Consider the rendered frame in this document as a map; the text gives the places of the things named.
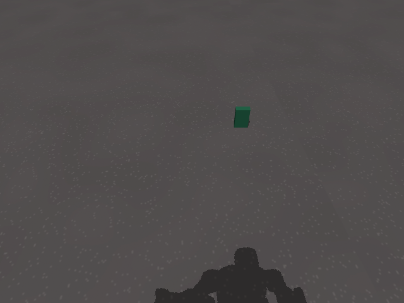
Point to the carton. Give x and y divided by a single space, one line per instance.
241 118

